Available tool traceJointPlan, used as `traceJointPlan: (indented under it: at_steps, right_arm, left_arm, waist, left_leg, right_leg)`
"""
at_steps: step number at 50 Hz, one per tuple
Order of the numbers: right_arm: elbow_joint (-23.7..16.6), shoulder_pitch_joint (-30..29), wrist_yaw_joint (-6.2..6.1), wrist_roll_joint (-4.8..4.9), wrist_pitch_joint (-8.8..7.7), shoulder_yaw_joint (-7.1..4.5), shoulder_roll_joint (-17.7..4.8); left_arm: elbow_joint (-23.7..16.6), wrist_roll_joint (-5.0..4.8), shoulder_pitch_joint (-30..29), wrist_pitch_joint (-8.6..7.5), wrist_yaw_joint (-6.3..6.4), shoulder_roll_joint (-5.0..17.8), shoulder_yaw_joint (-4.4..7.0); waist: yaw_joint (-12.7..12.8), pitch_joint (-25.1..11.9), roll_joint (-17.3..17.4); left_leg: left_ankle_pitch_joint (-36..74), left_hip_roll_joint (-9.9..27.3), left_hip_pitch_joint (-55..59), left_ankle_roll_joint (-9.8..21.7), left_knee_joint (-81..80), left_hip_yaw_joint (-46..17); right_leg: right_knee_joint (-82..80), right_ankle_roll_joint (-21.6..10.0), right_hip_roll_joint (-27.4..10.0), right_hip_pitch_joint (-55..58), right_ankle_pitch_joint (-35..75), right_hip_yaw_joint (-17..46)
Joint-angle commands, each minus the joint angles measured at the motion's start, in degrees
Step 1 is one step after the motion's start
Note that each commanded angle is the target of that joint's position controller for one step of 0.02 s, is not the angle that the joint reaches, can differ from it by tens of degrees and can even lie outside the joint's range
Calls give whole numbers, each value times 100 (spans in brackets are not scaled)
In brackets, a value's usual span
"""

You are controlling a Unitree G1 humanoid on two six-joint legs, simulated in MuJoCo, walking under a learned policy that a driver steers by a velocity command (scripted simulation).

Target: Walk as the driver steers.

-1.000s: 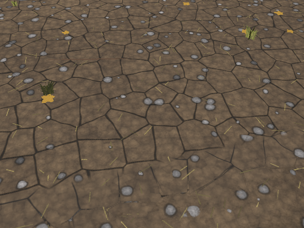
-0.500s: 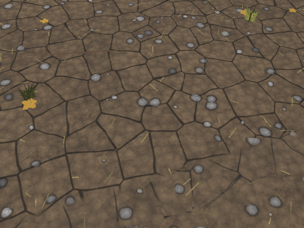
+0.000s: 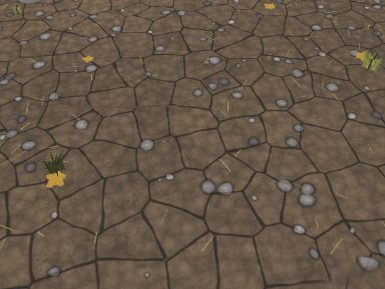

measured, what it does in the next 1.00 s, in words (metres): walks ahead: left foot, then right foot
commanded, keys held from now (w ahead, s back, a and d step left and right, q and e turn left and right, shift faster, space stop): w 0.60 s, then w+q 0.40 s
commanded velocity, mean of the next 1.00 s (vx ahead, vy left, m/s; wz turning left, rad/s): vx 0.50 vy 0.00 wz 0.13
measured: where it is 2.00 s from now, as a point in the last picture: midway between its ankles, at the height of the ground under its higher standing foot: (203, 204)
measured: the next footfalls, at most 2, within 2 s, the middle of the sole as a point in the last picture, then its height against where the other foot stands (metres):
left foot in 0.16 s outside the picture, level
right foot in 0.72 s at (233, 261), level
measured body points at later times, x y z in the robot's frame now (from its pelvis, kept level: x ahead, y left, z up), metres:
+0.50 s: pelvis +0.28 +0.05 +0.00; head +0.30 +0.06 +0.45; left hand +0.40 +0.29 -0.14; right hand +0.23 -0.19 -0.14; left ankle +0.23 +0.11 -0.74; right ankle +0.40 -0.11 -0.68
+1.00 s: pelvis +0.55 +0.00 +0.00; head +0.57 -0.01 +0.45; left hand +0.52 +0.26 -0.13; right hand +0.66 -0.24 -0.14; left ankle +0.57 +0.16 -0.66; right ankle +0.54 -0.06 -0.74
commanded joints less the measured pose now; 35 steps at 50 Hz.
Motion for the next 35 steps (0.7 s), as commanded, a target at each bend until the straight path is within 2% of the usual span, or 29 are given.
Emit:
traceJointPlan:
  at_steps: [1, 3, 5, 6, 7, 8, 9, 10, 11, 12, 13, 14, 15, 16, 18, 20, 23, 26, 31, 33, 34, 35]
  right_arm:
    - [-500, -750, -2, 18, -93, -4, -231]
    - [-603, -918, -6, 16, -132, -13, -278]
    - [-616, -770, -24, 20, -183, -43, -339]
    - [-532, -452, -56, 18, -209, -81, -399]
    - [-333, 183, -101, 9, -244, -144, -498]
    - [8, 1196, -155, -43, -300, -228, -635]
    - [220, 2244, -221, -199, -340, -362, -1092]
    - [273, 2440, -188, -216, -307, -490, -1582]
    - [192, 1910, -140, -9, -233, -436, -1272]
    - [95, 1292, -125, 45, -244, -334, -946]
    - [89, 1042, -103, 22, -290, -250, -636]
    - [149, 975, -112, 37, -327, -181, -429]
    - [234, 1025, -144, 56, -355, -149, -367]
    - [326, 1220, -147, 53, -404, -122, -297]
    - [433, 1448, -172, 87, -466, -149, -469]
    - [499, 1681, -186, 83, -477, -156, -585]
    - [560, 1995, -178, 87, -459, -119, -547]
    - [622, 2260, -186, 84, -458, -94, -546]
    - [795, 2673, -253, 26, -419, -92, -586]
    - [796, 2555, -288, -3, -392, -115, -679]
    - [761, 2398, -297, -12, -385, -134, -750]
    - [736, 2279, -290, -11, -374, -153, -817]
  left_arm:
    - [-79, 29, 486, -41, 50, 725, 105]
    - [-30, 70, 551, -21, 85, 767, 114]
    - [-24, 92, 413, -10, 118, 847, 137]
    - [-35, 97, 302, -7, 128, 908, 153]
    - [-34, 98, 222, 9, 126, 972, 172]
    - [-69, 61, 92, 29, 113, 967, 166]
    - [-261, -8, 53, 21, 90, 782, 102]
    - [-314, -232, 788, 32, 11, 222, 21]
    - [-303, -74, 281, 55, 38, 804, 168]
    - [-493, -49, -237, 29, 17, 800, 190]
    - [-529, -35, -452, 8, 6, 702, 177]
    - [-523, 49, -554, 72, -14, 630, 194]
    - [-495, 109, -275, 155, -54, 486, 167]
    - [-463, 140, -272, 219, -72, 438, 165]
    - [-538, 164, -470, 306, -124, 398, 165]
    - [-736, 165, -1014, 352, -159, 457, 169]
    - [-1002, 119, -1773, 362, -180, 483, 145]
    - [-1207, 71, -2381, 337, -189, 401, 79]
    - [-1481, 63, -3035, 276, -169, 485, 64]
    - [-1529, 57, -2933, 214, -154, 565, 96]
    - [-1457, 50, -2619, 174, -125, 626, 129]
    - [-1274, 55, -2021, 129, -80, 723, 185]
  waist:
    - [78, 400, -556]
    - [81, 438, -586]
    - [-84, 376, -629]
    - [-250, 209, -681]
    - [-518, -121, -693]
    - [-952, -645, -531]
    - [-1280, -1365, -71]
    - [-902, -2009, 1315]
    - [-813, -1586, 280]
    - [-613, -735, 106]
    - [-479, -366, -148]
    - [-311, -127, -199]
    - [-147, -191, 144]
    - [-120, -141, 80]
    - [-63, -69, 50]
    - [-134, 124, 49]
    - [-300, 270, 73]
    - [-460, 331, 124]
    - [-638, 442, 178]
    - [-485, 403, 184]
    - [-310, 255, 216]
    - [-62, -51, 220]
  left_leg:
    - [127, -231, -186, 64, -508, 268]
    - [-124, -303, -179, 183, -756, 281]
    - [-533, -460, 231, 363, -1018, 345]
    - [-760, -638, 746, 471, -1128, 424]
    - [-855, -837, 1494, 592, -1297, 490]
    - [-533, -858, 2766, 747, -1625, 474]
    - [-948, 326, 4340, 1050, -1638, -798]
    - [-1246, 1901, 5762, 1910, -2311, -3718]
    - [-1645, 1579, 5253, 1700, -2634, -3799]
    - [-1447, 1401, 4380, 1496, -2751, -2828]
    - [-808, 1156, 3724, 1335, -2951, -2252]
    - [-391, 790, 3251, 1041, -3075, -1694]
    - [-144, 757, 2998, 1030, -3154, -1420]
    - [295, 664, 2911, 1007, -3178, -1261]
    - [313, 567, 2836, 1051, -3343, -1023]
    - [467, 515, 2899, 1048, -3493, -830]
    - [732, 380, 3113, 981, -3587, -606]
    - [1127, 305, 3328, 905, -3562, -402]
    - [1742, 563, 4160, 969, -3269, -432]
    - [2465, 661, 4379, 948, -2894, -515]
    - [3154, 636, 4342, 878, -2530, -497]
    - [3690, 543, 4252, 808, -1883, -475]
  right_leg:
    - [-211, -612, -1631, 115, 2367, 757]
    - [-14, -635, -1769, 480, 2775, 755]
    - [358, -563, -1849, 652, 3680, 664]
    - [754, -488, -1837, 642, 4521, 585]
    - [1479, -414, -1773, 603, 5135, 512]
    - [2594, -293, -1558, 158, 4867, 313]
    - [4274, -184, -1281, -1104, 2922, 140]
    - [6390, 57, -120, -3211, -1560, 57]
    - [6782, -63, -396, -3724, -1453, 886]
    - [6595, -82, -657, -3886, -895, 869]
    - [6287, -73, -842, -3701, -543, 844]
    - [5997, -61, -981, -3443, -375, 827]
    - [5777, 13, -1033, -3148, -328, 787]
    - [5700, 64, -1053, -3054, -321, 756]
    - [5480, 181, -1097, -3236, -188, 635]
    - [5104, 286, -1201, -3678, 204, 521]
    - [4304, 397, -1237, -4042, 757, 364]
    - [3365, 407, -1105, -3914, 1161, 181]
    - [2549, 198, -913, -3884, 1028, 87]
    - [2302, 70, -794, -3615, 623, 116]
    - [2149, -6, -643, -3117, 388, 83]
    - [1952, -90, -458, -2356, 275, 27]
Over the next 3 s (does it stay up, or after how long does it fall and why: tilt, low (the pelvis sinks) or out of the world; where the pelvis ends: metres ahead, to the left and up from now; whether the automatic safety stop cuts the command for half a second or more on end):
stays up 0.90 0.25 -0.02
